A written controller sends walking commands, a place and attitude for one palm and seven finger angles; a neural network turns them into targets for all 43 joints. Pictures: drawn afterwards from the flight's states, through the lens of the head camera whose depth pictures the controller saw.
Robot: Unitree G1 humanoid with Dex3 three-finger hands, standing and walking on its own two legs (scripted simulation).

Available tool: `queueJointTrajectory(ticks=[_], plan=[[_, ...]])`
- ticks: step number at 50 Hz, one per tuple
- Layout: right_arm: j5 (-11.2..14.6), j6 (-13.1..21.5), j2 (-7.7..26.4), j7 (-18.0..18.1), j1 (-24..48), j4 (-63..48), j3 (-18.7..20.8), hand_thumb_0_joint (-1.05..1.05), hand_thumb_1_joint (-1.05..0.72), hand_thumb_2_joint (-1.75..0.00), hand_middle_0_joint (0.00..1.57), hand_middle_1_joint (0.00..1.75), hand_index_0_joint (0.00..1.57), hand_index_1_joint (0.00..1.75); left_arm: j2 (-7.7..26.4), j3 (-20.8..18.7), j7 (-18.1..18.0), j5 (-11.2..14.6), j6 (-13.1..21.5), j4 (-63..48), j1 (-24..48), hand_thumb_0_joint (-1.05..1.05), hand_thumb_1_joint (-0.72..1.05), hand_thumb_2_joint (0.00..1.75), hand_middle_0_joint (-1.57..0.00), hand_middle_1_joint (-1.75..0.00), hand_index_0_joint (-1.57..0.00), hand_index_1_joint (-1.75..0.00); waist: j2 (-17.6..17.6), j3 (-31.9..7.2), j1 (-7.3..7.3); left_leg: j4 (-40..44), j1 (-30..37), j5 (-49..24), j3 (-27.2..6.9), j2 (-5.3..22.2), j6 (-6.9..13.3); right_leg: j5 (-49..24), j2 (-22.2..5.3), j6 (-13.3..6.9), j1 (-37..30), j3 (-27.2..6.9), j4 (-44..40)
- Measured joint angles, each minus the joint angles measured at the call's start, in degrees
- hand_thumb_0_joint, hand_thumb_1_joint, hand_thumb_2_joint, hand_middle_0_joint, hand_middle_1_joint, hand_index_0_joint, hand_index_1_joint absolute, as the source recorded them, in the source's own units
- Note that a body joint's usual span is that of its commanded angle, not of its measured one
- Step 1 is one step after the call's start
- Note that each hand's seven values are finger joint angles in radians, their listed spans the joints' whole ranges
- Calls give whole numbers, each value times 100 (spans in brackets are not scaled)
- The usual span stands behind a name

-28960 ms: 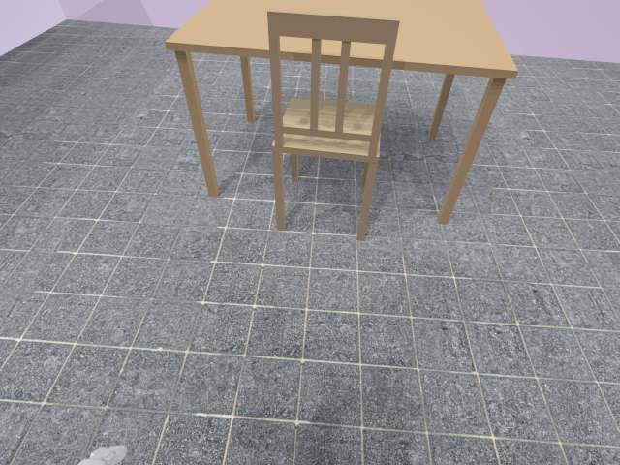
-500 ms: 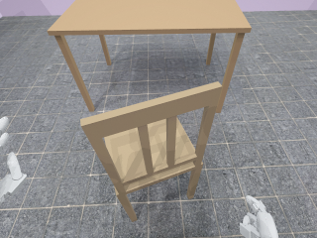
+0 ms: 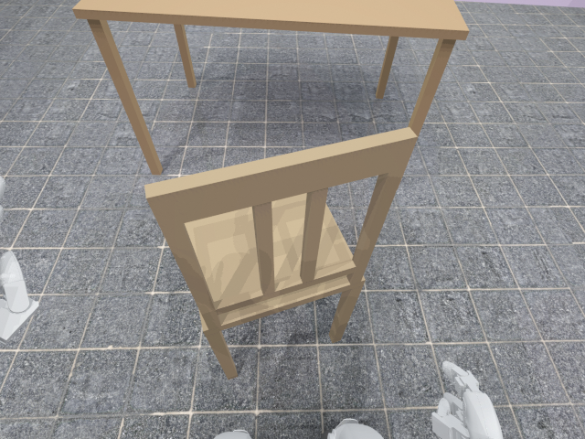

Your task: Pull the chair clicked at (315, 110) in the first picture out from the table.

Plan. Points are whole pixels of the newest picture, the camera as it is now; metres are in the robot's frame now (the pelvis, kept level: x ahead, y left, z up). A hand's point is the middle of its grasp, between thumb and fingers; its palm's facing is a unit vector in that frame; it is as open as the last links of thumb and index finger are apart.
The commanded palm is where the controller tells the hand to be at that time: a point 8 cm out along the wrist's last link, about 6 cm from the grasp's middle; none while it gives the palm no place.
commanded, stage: step back with the hand held close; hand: left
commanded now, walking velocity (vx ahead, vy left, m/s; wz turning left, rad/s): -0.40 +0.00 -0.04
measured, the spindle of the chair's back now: (265, 252) +0.42 +0.07 -0.07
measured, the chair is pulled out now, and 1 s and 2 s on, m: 0.64 0.64 0.64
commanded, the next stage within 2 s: stop stepping back and stand still in 0.50 s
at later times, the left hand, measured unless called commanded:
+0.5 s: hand (21, 390) +0.14 +0.22 +0.17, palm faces +0.31 -0.77 -0.56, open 7.4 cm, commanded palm +0.07 +0.27 +0.19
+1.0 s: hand out of the picture +0.03 +0.20 +0.17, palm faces +0.37 -0.78 -0.50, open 7.4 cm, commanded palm -0.03 +0.25 +0.19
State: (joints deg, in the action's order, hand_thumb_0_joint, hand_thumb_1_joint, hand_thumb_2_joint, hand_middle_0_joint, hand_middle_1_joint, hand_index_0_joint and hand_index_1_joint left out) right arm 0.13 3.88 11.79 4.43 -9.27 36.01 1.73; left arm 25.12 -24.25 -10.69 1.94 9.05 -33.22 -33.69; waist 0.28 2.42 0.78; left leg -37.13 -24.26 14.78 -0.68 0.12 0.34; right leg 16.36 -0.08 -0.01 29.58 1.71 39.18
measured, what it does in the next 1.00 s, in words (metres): walks backwards: right foot, then left foot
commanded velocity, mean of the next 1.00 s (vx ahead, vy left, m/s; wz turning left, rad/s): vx -0.15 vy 0.04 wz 0.00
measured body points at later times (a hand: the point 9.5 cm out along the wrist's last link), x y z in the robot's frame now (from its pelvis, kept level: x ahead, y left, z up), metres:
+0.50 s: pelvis -0.07 -0.03 +0.01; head +0.00 -0.01 +0.45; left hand +0.12 +0.26 +0.20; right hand +0.13 -0.28 -0.07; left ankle -0.07 +0.12 -0.72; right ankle -0.04 -0.13 -0.71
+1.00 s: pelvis -0.16 -0.06 +0.01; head -0.17 -0.04 +0.46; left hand +0.01 +0.24 +0.20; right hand -0.05 -0.33 -0.07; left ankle -0.22 +0.05 -0.73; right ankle -0.08 -0.16 -0.72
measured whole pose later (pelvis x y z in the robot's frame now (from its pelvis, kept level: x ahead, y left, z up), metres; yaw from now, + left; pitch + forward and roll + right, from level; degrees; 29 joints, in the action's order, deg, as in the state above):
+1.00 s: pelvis -0.16 -0.06 +0.01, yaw +1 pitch +0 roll +1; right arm 0.6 6.5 14.8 5.1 -16.8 38.2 2.7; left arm 25.5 -22.7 -9.6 1.3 9.1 -30.7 -35.4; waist 2.6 -1.0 2.6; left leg -29.1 -8.7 20.7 3.7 -0.4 1.8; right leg 13.6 -2.0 -0.7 23.0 4.0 34.0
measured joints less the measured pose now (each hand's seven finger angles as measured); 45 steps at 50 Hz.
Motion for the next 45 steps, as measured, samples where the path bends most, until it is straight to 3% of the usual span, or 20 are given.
queueJointTrajectory(ticks=[2, 4, 8, 11, 16, 19, 22, 23, 25, 28, 34, 35, 37, 40, 42, 45], plan=[[-42, 101, -86, 15, -49, 35, 41, 1, -91, -90, 20, 30, 20, 30, 61, -116, -3, 12, 9, -11, -95, 1, 88, 90, -22, -30, -21, -30, -54, -81, 11, 53, -28, 74, -40, 69, -37, 598, 147, 5, 55, -137, 781], [-58, 206, -167, 6, -86, 93, 64, 1, -91, -90, 20, 30, 20, 30, 92, -231, -8, 47, 9, -51, -96, 1, 88, 90, -22, -30, -22, -30, -99, -144, -34, 180, -26, 17, -68, 134, -78, 729, 183, 14, -193, -160, 839], [-79, 323, -275, -80, 11, 178, -6, 1, -91, -90, 20, 30, 20, 30, 114, -425, 25, 65, 152, -77, -9, 1, 89, 90, -22, -30, -21, -30, -70, -168, -213, 290, -63, -85, 60, 252, -202, 246, 66, -13, -1055, -150, -569], [-59, 296, -164, -117, 237, 216, -31, 1, -91, -90, 20, 30, 20, 30, -65, -194, 151, 38, 234, 109, 209, 1, 89, 90, -21, -30, -21, -30, -403, 14, -193, 68, -203, -162, -74, 450, -212, -2, 300, -119, -1174, -28, -965], [73, 121, -112, -40, 360, 131, 52, 1, -91, -90, 21, 30, 20, 30, -82, 89, 288, 53, 243, 215, 35, 1, 89, 90, -22, -30, -21, -30, -31, 43, -59, -1665, -468, 1200, -33, -94, -186, -270, -30, -147, -1077, -131, -1128], [105, -11, -62, 62, 437, -20, 8, 1, -91, -90, 20, 30, 20, 30, -20, 14, 241, 69, 184, 165, -260, 1, 88, 90, -22, -30, -22, -30, 175, 35, 66, -943, -87, 1193, 136, -53, -186, -377, -141, -111, -957, -164, -1139], [103, 3, 103, 148, 439, -202, 40, 1, -91, -90, 20, 30, 20, 30, 111, -53, 179, 133, 150, -138, -398, 1, 88, 90, -22, -30, -22, -30, 83, 88, 139, 727, 587, -320, 193, 206, -105, -270, -72, -55, -730, 3, -752], [101, 48, 74, 169, 460, -164, 122, 1, -91, -90, 20, 30, 20, 30, 214, -91, 161, 136, 174, -218, -344, 1, 88, 90, -22, -30, -22, -30, 148, 128, 124, 781, 601, -206, 198, 187, -110, -78, -103, 5, -585, 2, -453], [96, 142, -82, 130, 509, -15, 198, 1, -91, -90, 20, 30, 20, 30, 326, -194, 138, 144, 259, -261, -231, 1, 88, 90, -22, -30, -22, -30, 397, 244, -51, 657, 604, 4, 317, 120, -166, 672, -65, 58, -288, -271, 428], [9, 344, -223, 29, 447, 113, 156, 1, -91, -90, 20, 30, 20, 30, 211, -269, 151, 148, 236, -228, -136, 1, 88, 90, -22, -30, -22, -30, 324, 277, -183, 664, 630, -38, 325, 269, -250, 1064, 84, 85, -153, -224, 1105], [46, 463, -274, -178, 154, 1, -33, 1, -91, -90, 20, 30, 20, 30, 87, -361, 148, 94, 140, -101, 82, 1, 89, 90, -22, -30, -21, -30, -163, 248, -274, 117, 308, 0, 187, 575, -393, -28, -13, 36, -948, 11, -318], [72, 416, -227, -191, 156, 7, -45, 1, -91, -90, 20, 30, 20, 30, 10, -293, 167, 80, 112, -21, 117, 1, 89, 90, -21, -30, -21, -30, -327, 285, -235, -215, 174, 383, 81, 623, -325, -83, 72, -34, -946, 85, -294], [113, 298, -169, -173, 127, 116, -37, 1, -91, -90, 21, 30, 20, 30, -115, -87, 225, 106, 8, 171, 186, 1, 89, 90, -21, -30, -21, -30, -414, 295, -132, -1185, -122, 874, -88, 390, -251, -128, 55, -146, -938, 154, -281], [163, 108, -117, -145, -57, 270, -66, 1, -91, -90, 21, 30, 20, 30, -228, 111, 271, 125, -129, 473, 72, 1, 89, 90, -21, -30, -21, -30, -208, 103, -35, -2141, -205, 707, 67, 24, -214, -321, -84, -188, -958, 67, -524], [154, 28, -74, -91, -237, 276, -82, 1, -91, -90, 21, 30, 20, 30, -238, 155, 246, 109, -201, 619, -79, 1, 89, 90, -22, -30, -21, -30, -57, -100, 62, -2042, 16, 696, 244, -60, -167, -433, -154, -194, -933, 45, -685], [116, 53, 61, 6, -513, 241, -46, 1, -91, -90, 21, 30, 20, 30, -164, 210, 172, 40, -243, 606, -193, 1, 88, 90, -22, -30, -21, -30, 82, -336, 156, -954, 679, 991, 398, -55, 17, -584, -204, -185, -869, 152, -861]])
